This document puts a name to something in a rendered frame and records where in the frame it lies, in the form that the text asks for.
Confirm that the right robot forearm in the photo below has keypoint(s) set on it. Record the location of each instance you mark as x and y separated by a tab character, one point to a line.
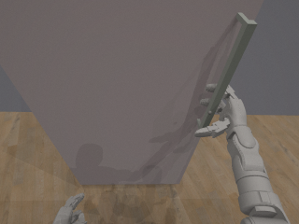
256	196

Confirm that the handle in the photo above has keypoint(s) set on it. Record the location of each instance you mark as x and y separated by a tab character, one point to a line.
242	40

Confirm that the right robot hand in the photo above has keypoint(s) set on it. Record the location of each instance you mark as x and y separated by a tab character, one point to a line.
234	111

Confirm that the left robot hand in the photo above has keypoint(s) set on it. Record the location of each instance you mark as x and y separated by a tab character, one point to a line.
66	216

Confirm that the fridge door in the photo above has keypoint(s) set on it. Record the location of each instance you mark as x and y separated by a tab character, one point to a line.
116	84

